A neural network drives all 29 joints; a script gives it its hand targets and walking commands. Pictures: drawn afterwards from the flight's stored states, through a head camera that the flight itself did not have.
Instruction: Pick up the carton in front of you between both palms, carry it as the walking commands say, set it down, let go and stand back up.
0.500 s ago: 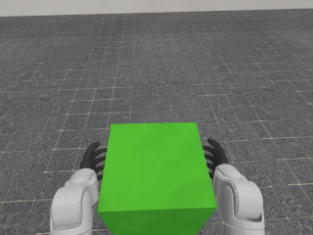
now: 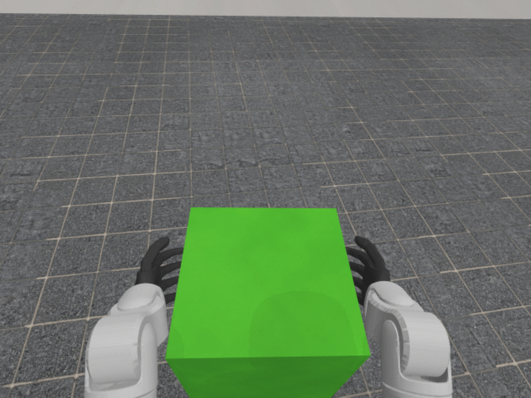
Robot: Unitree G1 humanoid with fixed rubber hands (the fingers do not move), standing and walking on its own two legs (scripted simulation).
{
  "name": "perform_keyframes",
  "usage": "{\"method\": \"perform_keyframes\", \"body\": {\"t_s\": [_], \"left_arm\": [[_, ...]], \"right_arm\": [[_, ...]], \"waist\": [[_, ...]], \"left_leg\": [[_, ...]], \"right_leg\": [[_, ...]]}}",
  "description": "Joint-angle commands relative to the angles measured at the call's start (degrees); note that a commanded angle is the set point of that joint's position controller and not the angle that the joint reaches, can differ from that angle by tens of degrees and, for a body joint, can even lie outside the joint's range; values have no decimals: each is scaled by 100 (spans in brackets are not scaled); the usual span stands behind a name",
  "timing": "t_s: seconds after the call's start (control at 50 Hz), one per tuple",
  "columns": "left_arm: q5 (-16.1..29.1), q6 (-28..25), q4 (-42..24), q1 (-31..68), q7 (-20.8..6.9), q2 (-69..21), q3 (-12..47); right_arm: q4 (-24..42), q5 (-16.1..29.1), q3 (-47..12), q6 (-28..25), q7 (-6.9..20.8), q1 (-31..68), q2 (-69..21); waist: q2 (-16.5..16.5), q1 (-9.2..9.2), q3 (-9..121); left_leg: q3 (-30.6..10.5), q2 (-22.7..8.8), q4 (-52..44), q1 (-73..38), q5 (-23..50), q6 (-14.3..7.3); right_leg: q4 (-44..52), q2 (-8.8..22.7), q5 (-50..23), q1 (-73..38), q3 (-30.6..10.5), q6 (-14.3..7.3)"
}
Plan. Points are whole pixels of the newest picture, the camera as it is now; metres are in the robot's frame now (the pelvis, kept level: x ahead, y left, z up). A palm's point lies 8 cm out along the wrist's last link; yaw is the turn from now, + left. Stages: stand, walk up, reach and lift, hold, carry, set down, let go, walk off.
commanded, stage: carry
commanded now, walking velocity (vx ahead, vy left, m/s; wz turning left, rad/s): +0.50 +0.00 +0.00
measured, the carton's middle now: (262, 311) +0.25 +0.00 +0.00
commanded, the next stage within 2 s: none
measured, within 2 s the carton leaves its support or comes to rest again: neither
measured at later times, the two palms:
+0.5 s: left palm (197, 144) +0.56 +0.11 +0.08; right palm (340, 140) +0.59 -0.19 +0.07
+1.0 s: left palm (194, 85) +0.79 +0.14 +0.08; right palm (314, 86) +0.80 -0.16 +0.08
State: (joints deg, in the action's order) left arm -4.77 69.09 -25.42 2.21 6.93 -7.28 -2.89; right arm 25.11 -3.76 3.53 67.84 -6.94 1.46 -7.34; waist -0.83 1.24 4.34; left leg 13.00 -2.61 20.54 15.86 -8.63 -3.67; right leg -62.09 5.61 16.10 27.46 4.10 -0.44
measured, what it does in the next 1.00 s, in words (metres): walks ahead: right foot, then left foot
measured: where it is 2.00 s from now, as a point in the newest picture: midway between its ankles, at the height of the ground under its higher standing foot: (253, 326)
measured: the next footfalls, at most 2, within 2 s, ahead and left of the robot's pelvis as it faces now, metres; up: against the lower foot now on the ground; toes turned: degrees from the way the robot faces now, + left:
right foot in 0.32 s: +0.41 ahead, -0.13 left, +0.00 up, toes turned -8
left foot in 0.76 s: +0.62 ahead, +0.07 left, +0.00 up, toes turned -13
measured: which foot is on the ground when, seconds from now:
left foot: down 0.00-0.36, up 0.38-0.74, down 0.76-1.00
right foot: up 0.00-0.30, down 0.32-0.82, up 0.84-0.90, down 0.92-1.00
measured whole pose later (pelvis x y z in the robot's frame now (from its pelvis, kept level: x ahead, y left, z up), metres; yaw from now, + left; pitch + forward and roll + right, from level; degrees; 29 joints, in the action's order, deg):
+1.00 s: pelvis +0.54 -0.01 -0.01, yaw +1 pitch +3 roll +1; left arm -5.2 70.3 -27.3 3.8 6.5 -7.3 -3.7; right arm 26.0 -3.9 3.6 68.8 -6.6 3.8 -7.3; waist -2.8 0.1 4.0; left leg 13.5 -1.1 25.0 18.9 -9.3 -3.8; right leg -25.2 4.4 20.5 6.3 6.4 1.9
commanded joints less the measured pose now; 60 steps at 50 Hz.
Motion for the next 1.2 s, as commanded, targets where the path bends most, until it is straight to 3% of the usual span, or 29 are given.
{"method": "perform_keyframes", "body": {"t_s": [0.0, 0.1, 0.22, 0.26, 0.28, 0.3, 0.32, 0.34, 0.36, 0.4, 0.42, 0.44, 0.56, 0.66, 0.7, 0.74, 0.76, 0.78, 0.8, 0.82, 0.86, 0.92, 0.94, 0.98, 1.08, 1.18], "left_arm": [[1745, -221, -322, 1923, -1036, -5303, 3952], [1774, -160, -682, 2013, -945, -4962, 3964], [1874, 111, -799, 2086, -885, -4362, 3829], [1919, 179, -752, 2090, -889, -4265, 3744], [1920, 199, -669, 2019, -892, -4245, 3682], [1907, 213, -584, 1946, -897, -4221, 3603], [1858, 220, -528, 1881, -901, -4169, 3529], [1875, 182, -401, 1948, -936, -4289, 3506], [1969, 150, -495, 1949, -1001, -4530, 3583], [2034, 18, -560, 2124, -1108, -5054, 3693], [2056, -50, -574, 2212, -1139, -5220, 3764], [2074, -111, -561, 2216, -1163, -5318, 3816], [2096, -225, -779, 1906, -1282, -5048, 3855], [1982, -79, -898, 1765, -1177, -4587, 3721], [1893, 18, -862, 1767, -1107, -4423, 3647], [1843, 125, -766, 1866, -1048, -4260, 3601], [1824, 179, -704, 1918, -1016, -4143, 3559], [1838, 253, -682, 2021, -986, -4118, 3603], [1875, 294, -679, 1959, -988, -4175, 3693], [1927, 276, -778, 2163, -1015, -4332, 3802], [1982, 200, -736, 2338, -1073, -4765, 3916], [2000, 72, -632, 2344, -1133, -5105, 3988], [1989, 29, -643, 2366, -1128, -5160, 4001], [1974, 29, -639, 2389, -1125, -5068, 3938], [1874, 101, -490, 2053, -1085, -4778, 3755], [1889, 73, -492, 2196, -1116, -4874, 3762]], "right_arm": [[453, 1963, -3928, -84, 1214, 2073, -5202], [683, 1944, -3895, -38, 1194, 2031, -4778], [677, 1772, -3699, 199, 1006, 1960, -4242], [695, 1759, -3688, 268, 955, 2038, -4193], [700, 1762, -3696, 300, 935, 2071, -4170], [696, 1761, -3710, 327, 918, 2080, -4123], [769, 1774, -3771, 366, 918, 2167, -4103], [831, 1836, -3880, 392, 928, 2238, -4262], [837, 1911, -3968, 342, 967, 2378, -4470], [745, 1950, -4072, 204, 1057, 2468, -5034], [679, 1952, -4102, 128, 1078, 2437, -5234], [633, 1907, -4131, 58, 1083, 2375, -5348], [622, 1619, -4123, -135, 967, 1843, -5295], [955, 1781, -4143, 64, 939, 2054, -4848], [905, 1831, -4070, 173, 950, 2073, -4631], [797, 1807, -3927, 280, 960, 2068, -4414], [703, 1784, -3817, 339, 958, 2076, -4266], [512, 1791, -3734, 362, 963, 2077, -4248], [380, 1783, -3666, 345, 977, 1894, -4363], [315, 1797, -3628, 318, 1010, 1874, -4566], [297, 1839, -3667, 244, 1083, 1986, -4983], [322, 1809, -3708, 125, 1143, 2098, -5208], [415, 1807, -3755, 103, 1158, 2201, -5211], [418, 1828, -3803, 93, 1140, 2269, -5148], [388, 1807, -3814, 193, 1064, 2146, -4858], [381, 1839, -3876, 181, 1084, 2275, -4977]], "waist": [[822, -79, 1241], [861, -49, 694], [1014, -38, 136], [1001, -76, 294], [847, -161, 531], [482, -244, 930], [-587, -315, 1349], [-2147, -280, 1685], [-1584, -257, 1591], [-598, -218, 1588], [-341, -198, 1526], [-422, -189, 1544], [-763, -131, 1222], [-935, -196, 909], [-823, -200, 822], [-467, -143, 763], [-150, -168, 937], [735, -146, 1344], [1259, -86, 1758], [1211, -93, 1704], [983, -128, 1635], [770, -135, 1734], [503, -133, 1679], [141, -99, 1605], [8, -130, 1614], [-43, -134, 1460]], "left_leg": [[-1403, -1411, -1295, -1543, 55, -256], [-934, -1234, -1423, -1781, 574, -321], [-517, -1196, -1184, -1914, 1408, -154], [-284, -1153, -538, -1886, 2139, -29], [11, -975, 257, -1663, 2502, 106], [99, -743, 1397, -1095, 2350, 241], [103, -340, 2949, -78, 1116, 485], [-348, 390, 4424, 1480, -1463, 667], [-1070, 145, 5213, 1895, -1886, 498], [-1308, -374, 5113, 1947, -1379, 262], [-1344, -519, 4646, 1836, -1050, 257], [-1219, -482, 4406, 1678, -815, 276], [-563, -150, 2533, 1582, -278, 501], [-254, 58, 1246, 972, 673, 523], [-132, 83, 712, 470, 1072, 492], [-74, -27, -154, -555, 2007, 468], [-587, -588, 10, -1282, 3342, 451], [-1449, -1456, 517, -2187, 5341, -57], [-2023, -1873, 337, -2478, 5153, -533], [-2050, -1875, 87, -2223, 4729, -638], [-1686, -1551, -106, -1923, 3671, -377], [-1124, -1074, 31, -1500, 2224, 16], [-851, -937, 192, -1531, 2292, 53], [-788, -811, 545, -1331, 2955, 48], [-713, -767, 1047, -1113, 3603, -4], [-660, -699, 1121, -837, 2965, 69]], "right_leg": [[668, 168, -459, 682, 39, 89], [2097, 128, -1120, 1053, 352, 211], [3192, -51, -1482, 536, 656, -12], [3349, -225, -1270, -247, 860, -103], [3580, -479, -1077, -1086, 1106, -93], [3635, -466, -715, -2250, 994, -79], [4242, 788, 102, -3108, -983, -335], [5023, 1885, -89, -4189, -3288, -1095], [5051, 1920, -1114, -4026, -3095, -1147], [4713, 1544, -2032, -3482, -1825, -851], [4813, 1399, -2034, -3206, -1449, -696], [4914, 1315, -1957, -3056, -1145, -598], [4782, 901, -3857, -2976, 159, -572], [4528, 773, -4364, -2799, 639, -409], [4141, 689, -3905, -2669, 714, -288], [3482, 515, -3296, -2196, 764, -20], [3105, 379, -2293, -1753, 706, 172], [2563, 129, -391, -1182, 527, 325], [2315, -73, 914, -1028, 316, 342], [2336, -100, 1541, -1059, 135, 289], [3303, -89, 1514, -1317, 31, 188], [4199, 32, -158, -1991, 108, 255], [4116, 201, -570, -1862, 45, 273], [3743, 329, -1669, -2032, 84, 283], [3487, 338, -2659, -2034, 116, 241], [3498, 391, -2929, -2105, 111, 208]]}}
